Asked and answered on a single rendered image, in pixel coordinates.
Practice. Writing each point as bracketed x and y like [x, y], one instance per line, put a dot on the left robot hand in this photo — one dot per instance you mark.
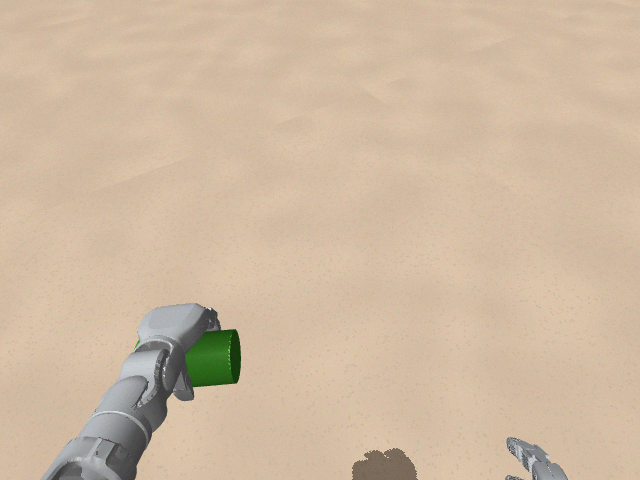
[186, 324]

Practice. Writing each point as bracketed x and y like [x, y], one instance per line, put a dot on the left robot arm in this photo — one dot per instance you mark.
[114, 438]

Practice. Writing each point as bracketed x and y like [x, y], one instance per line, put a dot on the can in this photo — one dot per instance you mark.
[215, 359]

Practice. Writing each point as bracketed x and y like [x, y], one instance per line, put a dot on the right robot hand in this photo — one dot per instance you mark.
[535, 460]

